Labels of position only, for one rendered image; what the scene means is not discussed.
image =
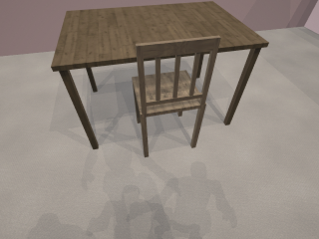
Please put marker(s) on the chair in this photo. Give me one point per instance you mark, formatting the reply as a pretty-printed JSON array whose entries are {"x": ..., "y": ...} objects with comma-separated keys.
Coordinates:
[{"x": 172, "y": 92}]

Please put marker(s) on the table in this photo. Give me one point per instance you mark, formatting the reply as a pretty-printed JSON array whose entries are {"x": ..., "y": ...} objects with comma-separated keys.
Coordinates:
[{"x": 108, "y": 36}]

